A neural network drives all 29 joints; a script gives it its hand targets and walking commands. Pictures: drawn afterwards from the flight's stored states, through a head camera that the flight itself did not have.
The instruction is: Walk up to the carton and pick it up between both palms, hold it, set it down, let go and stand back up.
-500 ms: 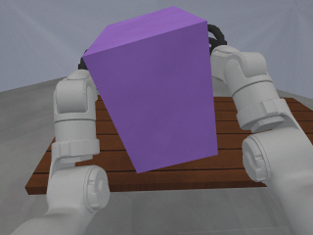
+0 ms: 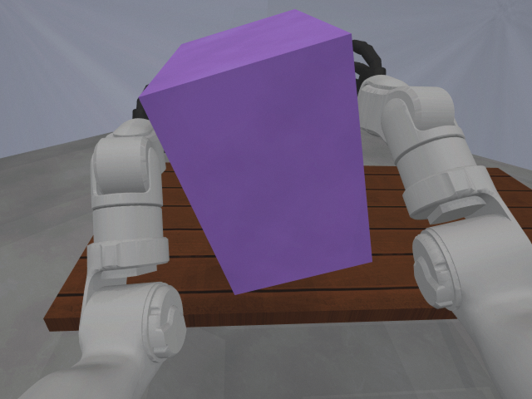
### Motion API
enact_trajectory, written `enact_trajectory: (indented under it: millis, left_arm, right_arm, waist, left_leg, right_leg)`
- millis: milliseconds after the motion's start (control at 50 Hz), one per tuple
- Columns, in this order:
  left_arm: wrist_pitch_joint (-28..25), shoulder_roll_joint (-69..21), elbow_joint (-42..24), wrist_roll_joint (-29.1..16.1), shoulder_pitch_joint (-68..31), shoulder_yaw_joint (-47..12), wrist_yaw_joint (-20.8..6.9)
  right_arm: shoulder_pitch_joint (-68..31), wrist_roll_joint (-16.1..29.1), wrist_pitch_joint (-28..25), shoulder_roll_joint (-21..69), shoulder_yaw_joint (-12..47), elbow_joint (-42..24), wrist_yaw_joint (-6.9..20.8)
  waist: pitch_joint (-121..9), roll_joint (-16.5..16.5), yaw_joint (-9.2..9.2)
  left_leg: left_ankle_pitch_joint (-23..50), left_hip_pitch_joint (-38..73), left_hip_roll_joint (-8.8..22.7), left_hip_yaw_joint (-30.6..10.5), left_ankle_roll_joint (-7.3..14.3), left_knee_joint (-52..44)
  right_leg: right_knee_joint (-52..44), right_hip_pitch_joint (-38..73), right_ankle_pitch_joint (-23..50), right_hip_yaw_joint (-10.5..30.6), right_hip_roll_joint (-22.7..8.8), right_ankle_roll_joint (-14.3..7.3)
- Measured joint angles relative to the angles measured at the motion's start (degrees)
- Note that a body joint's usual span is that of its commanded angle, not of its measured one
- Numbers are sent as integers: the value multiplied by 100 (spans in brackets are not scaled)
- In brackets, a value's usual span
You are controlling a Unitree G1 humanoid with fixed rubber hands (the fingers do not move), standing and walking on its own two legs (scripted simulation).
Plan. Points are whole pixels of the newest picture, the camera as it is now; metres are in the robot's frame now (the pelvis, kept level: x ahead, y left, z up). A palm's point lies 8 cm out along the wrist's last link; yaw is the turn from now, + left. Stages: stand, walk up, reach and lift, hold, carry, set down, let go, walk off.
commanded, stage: hold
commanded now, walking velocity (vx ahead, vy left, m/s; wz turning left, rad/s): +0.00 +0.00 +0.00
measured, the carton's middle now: (267, 141) +0.41 +0.01 +0.29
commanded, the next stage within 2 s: none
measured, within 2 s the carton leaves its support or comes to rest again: neither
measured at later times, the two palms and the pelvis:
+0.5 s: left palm (148, 135) +0.36 +0.17 +0.31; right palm (365, 99) +0.37 -0.11 +0.37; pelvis +0.00 +0.00 +0.00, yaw +0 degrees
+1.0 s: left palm (148, 135) +0.36 +0.17 +0.31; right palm (365, 99) +0.37 -0.11 +0.37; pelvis +0.00 +0.00 +0.00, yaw +0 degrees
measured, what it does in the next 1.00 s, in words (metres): stands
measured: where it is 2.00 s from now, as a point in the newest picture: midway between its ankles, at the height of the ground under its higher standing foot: outside the picture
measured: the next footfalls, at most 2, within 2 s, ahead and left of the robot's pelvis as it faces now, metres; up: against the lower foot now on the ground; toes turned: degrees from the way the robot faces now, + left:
none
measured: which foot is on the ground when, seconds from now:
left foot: down 0.00-1.00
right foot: down 0.00-1.00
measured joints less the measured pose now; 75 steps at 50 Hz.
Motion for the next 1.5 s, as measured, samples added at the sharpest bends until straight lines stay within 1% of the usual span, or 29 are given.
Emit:
enact_trajectory:
  millis: [220, 400, 580, 1500]
  left_arm:
    - [-91, 2, 291, 19, -173, 110, -21]
    - [-104, 13, 180, 47, -123, 90, -37]
    - [-30, -36, 30, 100, 10, 79, -69]
    - [-168, 26, 242, 75, -99, 80, -109]
  right_arm:
    - [-140, -135, -31, 31, -151, 242, 24]
    - [-77, -138, -82, 55, -124, 149, 40]
    - [78, -98, -17, 65, -61, -9, 21]
    - [2, -151, -55, 83, -143, 84, -10]
  waist:
    - [-5, -32, 23]
    - [13, -9, 7]
    - [25, 20, -28]
    - [-3, -26, -11]
  left_leg:
    - [22, -65, -2, -12, -8, 5]
    - [20, -48, -4, -15, -5, -19]
    - [13, 9, -15, -17, 6, -37]
    - [29, -83, -19, -12, 11, -10]
  right_leg:
    - [84, -96, -28, 0, 2, -11]
    - [2, -48, -3, 8, 7, -9]
    - [-48, 27, 5, 18, 0, 0]
    - [41, -85, -21, 54, 7, -2]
